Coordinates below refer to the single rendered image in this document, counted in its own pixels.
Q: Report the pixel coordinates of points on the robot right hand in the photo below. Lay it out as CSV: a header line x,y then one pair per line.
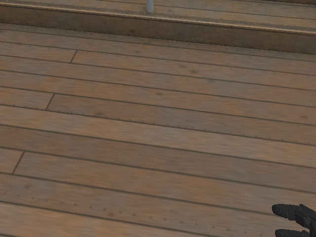
x,y
301,214

